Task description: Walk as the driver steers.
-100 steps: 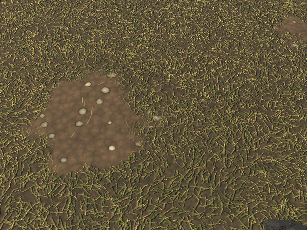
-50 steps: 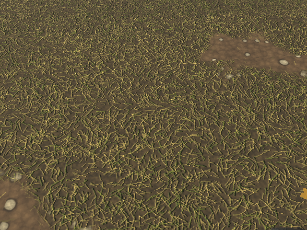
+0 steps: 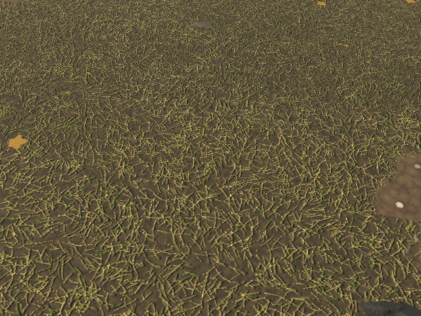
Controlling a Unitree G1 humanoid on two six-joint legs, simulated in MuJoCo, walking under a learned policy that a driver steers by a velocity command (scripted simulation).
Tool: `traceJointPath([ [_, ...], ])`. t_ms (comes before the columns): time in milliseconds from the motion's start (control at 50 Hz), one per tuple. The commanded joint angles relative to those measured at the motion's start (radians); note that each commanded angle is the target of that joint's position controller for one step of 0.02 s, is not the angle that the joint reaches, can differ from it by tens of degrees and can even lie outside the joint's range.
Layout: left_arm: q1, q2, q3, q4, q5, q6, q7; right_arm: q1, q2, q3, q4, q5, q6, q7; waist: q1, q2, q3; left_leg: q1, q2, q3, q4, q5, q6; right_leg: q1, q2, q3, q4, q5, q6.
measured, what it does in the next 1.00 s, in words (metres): walks ahead: right foot, then left foot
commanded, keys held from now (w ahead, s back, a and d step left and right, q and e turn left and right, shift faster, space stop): w+e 0.50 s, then w+q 0.50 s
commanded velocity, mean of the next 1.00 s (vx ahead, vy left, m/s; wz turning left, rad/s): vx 0.50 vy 0.00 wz -0.20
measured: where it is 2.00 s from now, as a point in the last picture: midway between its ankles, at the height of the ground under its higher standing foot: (288, 192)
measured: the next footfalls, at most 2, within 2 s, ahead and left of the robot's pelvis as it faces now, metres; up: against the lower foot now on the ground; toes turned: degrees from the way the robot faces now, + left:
right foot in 0.40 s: +0.34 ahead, -0.20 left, +0.00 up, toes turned -17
left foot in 0.92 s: +0.76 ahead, -0.11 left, +0.00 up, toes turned -12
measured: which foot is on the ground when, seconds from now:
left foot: down 0.00-0.44, up 0.46-0.90, down 0.92-1.00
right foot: up 0.00-0.38, down 0.40-0.96, up 0.98-1.00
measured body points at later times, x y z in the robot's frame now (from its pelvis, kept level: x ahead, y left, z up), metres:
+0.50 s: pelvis +0.27 -0.09 -0.01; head +0.28 -0.11 +0.44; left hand +0.49 +0.11 -0.10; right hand +0.23 -0.34 -0.15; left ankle +0.12 +0.11 -0.65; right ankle +0.30 -0.19 -0.73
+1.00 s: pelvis +0.59 -0.15 -0.02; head +0.61 -0.15 +0.43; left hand +0.63 +0.10 -0.16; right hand +0.73 -0.43 -0.11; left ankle +0.72 -0.10 -0.73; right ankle +0.33 -0.21 -0.67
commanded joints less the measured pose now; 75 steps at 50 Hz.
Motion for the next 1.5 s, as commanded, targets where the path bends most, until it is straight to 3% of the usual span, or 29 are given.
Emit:
traceJointPath([
  [20, -0.074, 0.103, 0.032, -0.107, 0.006, -0.006, 0.003, 0.141, -0.104, -0.04, 0.014, -0.004, -0.006, -0.001, -0.09, 0.148, -0.05, 0.357, 0.285, -0.336, -0.31, -0.061, 0.17, -0.401, -0.102, 0.037, 0.13, 0.105, -0.002],
  [100, -0.094, 0.045, 0.026, -0.125, 0.008, 0.027, -0.002, 0.096, -0.116, -0.055, 0.047, -0.009, -0.03, -0.008, -0.046, 0.117, 0.001, 0.246, 0.268, -0.142, -0.39, 0.158, 0.18, -0.354, -0.122, 0.037, 0.061, 0.226, 0.021],
  [300, -0.356, 0.035, 0.011, -0.235, 0.013, 0.028, -0.055, 0.178, -0.21, -0.089, 0.131, 0.021, 0.001, -0.025, -0.117, 0.063, 0.073, 0.387, 0.284, 0.114, -0.371, 0.256, 0.126, -0.319, -0.092, -0.07, -0.378, 0.421, -0.034],
  [320, -0.235, 0.009, -0.022, -0.184, 0.152, 0.004, -0.081, 0.243, -0.064, -0.02, 0.135, -0.126, -0.033, 0.012, -0.085, 0.105, 0.022, 0.472, 0.37, 0.06, -0.407, 0.204, 0.171, -0.313, -0.092, -0.027, -0.356, 0.363, -0.064],
  [400, -0.249, 0.099, 0.026, -0.211, 0.084, -0.045, -0.077, 0.247, -0.228, -0.047, 0.172, -0.085, -0.031, 0.011, -0.011, 0.077, -0.018, 0.448, 0.28, 0.222, -0.104, 0.665, 0.134, 0.009, 0.085, -0.18, -0.496, 0.37, -0.145],
  [420, -0.103, 0.144, 0.049, -0.169, 0.078, -0.053, -0.061, 0.296, -0.198, -0.034, 0.185, -0.118, -0.029, 0.017, 0.026, 0.05, -0.127, 0.285, 0.223, 0.265, 0.139, 0.679, 0.082, 0.309, 0.11, -0.134, -0.43, 0.409, -0.186],
  [440, 0.149, 0.209, 0.066, -0.122, 0.066, -0.045, -0.028, 0.393, -0.054, 0.022, 0.128, -0.15, -0.04, 0.039, 0.048, -0.184, -0.445, -0.119, 0.098, 0.212, 0.477, 0.2, -0.011, 0.894, -0.096, 0.307, -0.436, 0.388, -0.395],
  [460, 0.273, 0.19, 0.048, -0.063, 0.087, -0.034, -0.028, 0.294, -0.079, 0.02, 0.146, -0.112, -0.044, 0.074, 0.142, -0.088, -0.433, -0.328, -0.053, 0.031, 0.67, -0.337, -0.025, 0.972, -0.232, 0.661, -0.649, 0.354, -0.414],
  [480, 0.275, 0.197, 0.06, -0.019, 0.1, -0.056, -0.03, 0.083, -0.077, 0.016, 0.082, -0.06, -0.05, 0.072, 0.178, -0.065, -0.138, -0.541, -0.022, -0.104, 0.766, -0.289, 0.001, 0.817, -0.215, 0.569, -0.701, 0.288, -0.3],
  [520, 0.127, 0.113, 0.028, -0.023, 0.066, -0.077, -0.038, 0.064, -0.133, 0.007, 0.061, -0.079, -0.062, 0.023, 0.073, -0.088, -0.055, -0.449, 0.069, -0.134, 0.788, -0.206, 0.014, 0.456, -0.202, 0.409, -0.712, 0.355, -0.304],
  [580, -0.08, 0.015, -0.015, -0.073, 0.078, -0.075, -0.047, 0.151, -0.064, 0.031, 0.108, -0.084, -0.02, 0.01, -0.08, -0.031, -0.018, -0.222, 0.135, -0.097, 0.67, -0.113, 0.014, 0.044, -0.197, 0.261, -0.837, 0.399, -0.288],
  [660, -0.054, 0.057, -0.013, -0.081, 0.12, -0.084, -0.041, 0.063, -0.036, 0.043, 0.107, -0.07, -0.003, 0.04, -0.041, -0.002, -0.001, -0.272, 0.132, -0.048, 0.396, 0.174, -0.008, 0.034, -0.169, 0.116, -0.894, 0.495, -0.273],
  [880, 0.101, 0.103, -0.016, 0.048, 0.117, -0.046, -0.063, -0.166, -0.107, 0.009, 0.038, -0.049, 0.007, 0.045, 0.001, -0.043, 0.046, -0.226, -0.015, 0.02, -0.005, 0.264, 0.076, 0.443, -0.226, -0.082, -0.832, 0.803, -0.174],
  [940, 0.121, 0.114, -0.021, 0.04, 0.151, -0.057, -0.063, 0.064, -0.217, -0.034, 0.089, -0.016, -0.019, 0.026, -0.091, -0.018, -0.138, 0.331, -0.105, 0.035, 0.099, 0.257, 0.182, 0.271, -0.148, -0.174, -0.459, 1.174, -0.071],
  [960, 0.283, 0.035, -0.06, 0.043, 0.164, -0.066, -0.056, 0.286, -0.212, -0.035, 0.147, -0.012, -0.024, 0.026, -0.115, 0.089, -0.391, 0.872, 0.084, -0.291, 0.152, 0.194, 0.384, -0.107, -0.076, -0.131, -0.141, 0.886, 0.051],
  [980, 0.134, 0.072, -0.052, 0.026, 0.146, -0.065, -0.085, 0.554, -0.189, -0.034, 0.225, -0.028, -0.007, 0.02, -0.272, 0.157, -0.454, 1.045, 0.248, -0.696, -0.087, -0.008, 0.485, -0.38, 0.136, -0.116, 0.251, -0.061, 0.119],
  [1000, -0.071, 0.063, -0.048, -0.04, 0.101, -0.062, -0.095, 0.623, -0.195, -0.04, 0.277, -0.057, -0.027, 0.015, -0.316, 0.107, -0.268, 0.933, 0.241, -0.7, -0.174, -0.19, 0.35, -0.562, 0.079, 0.049, 0.374, -0.064, 0.043],
  [1020, -0.172, 0.085, -0.046, -0.067, 0.094, -0.071, -0.07, 0.5, -0.206, -0.046, 0.262, -0.054, -0.047, 0.017, -0.271, 0.084, -0.053, 0.682, 0.22, -0.634, -0.187, -0.18, 0.3, -0.62, 0.007, 0.085, 0.381, -0.011, 0.026],
  [1060, -0.136, 0.054, -0.067, -0.072, 0.144, -0.065, -0.024, 0.285, -0.079, 0.002, 0.233, -0.049, -0.056, 0.021, -0.123, 0.024, -0.051, 0.314, 0.185, -0.516, -0.259, -0.012, 0.321, -0.394, -0.068, 0.092, 0.212, 0.094, -0.017],
  [1100, -0.108, 0.016, -0.082, -0.078, 0.153, -0.035, 0.0, 0.093, -0.065, 0.018, 0.16, -0.041, -0.063, 0.025, -0.019, 0.028, -0.036, 0.032, 0.148, -0.459, -0.344, -0.023, 0.322, -0.201, -0.104, 0.065, 0.058, 0.008, 0.006],
  [1140, -0.106, 0.048, -0.078, -0.087, 0.133, -0.015, 0.007, 0.058, -0.123, -0.002, 0.129, -0.035, -0.077, 0.035, -0.015, 0.034, -0.039, -0.069, 0.101, -0.388, -0.368, -0.044, 0.298, -0.127, -0.092, 0.009, -0.066, 0.04, 0.042],
  [1200, -0.225, -0.03, -0.109, -0.145, 0.12, -0.007, -0.017, 0.165, -0.179, -0.022, 0.134, -0.065, -0.062, 0.058, -0.074, 0.033, -0.005, -0.22, 0.002, -0.273, -0.324, 0.022, 0.256, 0.026, -0.028, -0.098, -0.247, 0.29, 0.048],
  [1240, -0.129, -0.005, -0.102, -0.142, 0.14, -0.018, -0.035, 0.161, -0.16, -0.017, 0.103, -0.09, -0.061, 0.059, -0.028, 0.039, -0.033, -0.296, 0.005, -0.276, -0.165, 0.139, 0.26, 0.125, -0.023, -0.09, -0.086, 0.487, 0.032],
  [1300, -0.393, 0.048, -0.089, -0.219, 0.15, -0.03, -0.014, 0.574, -0.063, -0.006, 0.245, -0.063, -0.075, -0.019, -0.279, 0.062, 0.016, 0.671, 0.13, -0.561, 0.134, -0.127, 0.26, -0.82, -0.112, 0.172, -0.335, 0.502, 0.067],
  [1340, -0.528, -0.009, -0.101, -0.232, 0.154, -0.037, -0.023, 0.735, -0.034, -0.005, 0.301, -0.037, -0.051, -0.044, -0.372, 0.063, 0.041, 0.799, 0.103, -0.623, 0.261, -0.163, 0.25, -0.999, -0.101, 0.135, -0.462, 0.508, 0.078],
  [1360, -0.518, -0.051, -0.122, -0.21, 0.147, -0.041, -0.037, 0.609, -0.005, 0.011, 0.249, -0.024, -0.037, -0.031, -0.342, 0.004, 0.049, 0.456, 0.002, -0.515, 0.274, -0.232, 0.223, -0.684, -0.094, 0.084, -0.689, 0.813, 0.041],
  [1400, -0.453, -0.065, -0.118, -0.254, 0.101, -0.018, -0.049, 0.445, -0.123, 0.008, 0.212, -0.097, -0.013, 0.037, -0.191, 0.089, 0.064, -0.37, -0.063, -0.426, 0.155, -0.285, 0.21, 0.124, -0.037, -0.072, -0.491, 1.051, 0.021],
  [1460, -0.06, 0.077, -0.047, -0.135, 0.09, -0.021, -0.049, 0.374, -0.148, 0.017, 0.158, -0.026, -0.025, 0.028, 0.023, -0.026, 0.101, -0.474, -0.131, -0.445, 0.419, -0.399, 0.089, 0.505, -0.054, -0.091, -0.633, 0.979, 0.022],
  [1500, 0.325, 0.185, 0.023, -0.016, 0.078, -0.011, -0.041, 0.338, -0.142, 0.033, 0.16, -0.021, -0.017, 0.058, 0.185, -0.118, -0.091, -0.383, -0.189, -0.313, 0.983, -0.126, -0.078, 0.817, -0.23, -0.009, -0.684, 1.205, -0.141],
])
Over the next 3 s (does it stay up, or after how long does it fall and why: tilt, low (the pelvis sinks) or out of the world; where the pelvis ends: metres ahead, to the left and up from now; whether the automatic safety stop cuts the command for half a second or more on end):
stays up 1.09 -0.28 -0.14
